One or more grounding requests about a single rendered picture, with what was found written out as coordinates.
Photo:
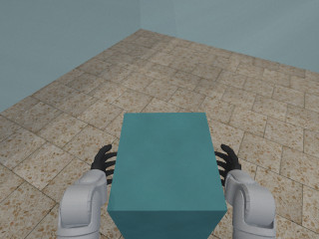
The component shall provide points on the robot left hand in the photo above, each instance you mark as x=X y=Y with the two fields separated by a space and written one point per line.
x=101 y=164

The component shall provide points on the robot right forearm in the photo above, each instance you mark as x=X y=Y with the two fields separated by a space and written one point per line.
x=253 y=207

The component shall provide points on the robot left forearm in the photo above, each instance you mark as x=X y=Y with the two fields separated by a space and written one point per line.
x=80 y=207

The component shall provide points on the robot right hand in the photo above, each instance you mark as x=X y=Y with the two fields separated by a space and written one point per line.
x=231 y=159

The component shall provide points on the carton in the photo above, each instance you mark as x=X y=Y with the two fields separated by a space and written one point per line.
x=166 y=183

